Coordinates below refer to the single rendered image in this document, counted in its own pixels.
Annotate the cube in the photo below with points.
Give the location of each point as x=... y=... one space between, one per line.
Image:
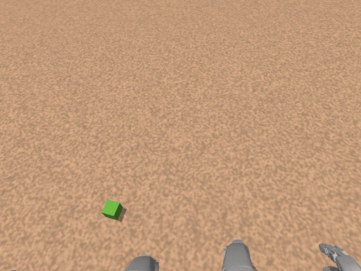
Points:
x=112 y=209

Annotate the right robot hand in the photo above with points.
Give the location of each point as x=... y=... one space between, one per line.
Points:
x=344 y=262

